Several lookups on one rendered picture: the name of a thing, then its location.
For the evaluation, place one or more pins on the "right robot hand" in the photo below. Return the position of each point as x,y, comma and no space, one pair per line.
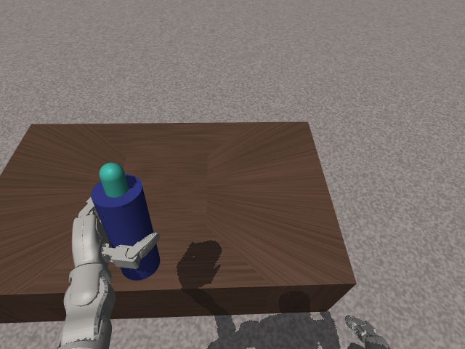
366,333

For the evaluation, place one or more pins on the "left robot arm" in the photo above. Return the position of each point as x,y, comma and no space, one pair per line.
88,303

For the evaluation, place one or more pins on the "left robot hand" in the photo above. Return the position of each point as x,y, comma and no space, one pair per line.
90,242

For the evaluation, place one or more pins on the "bottle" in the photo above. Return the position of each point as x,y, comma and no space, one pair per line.
120,203

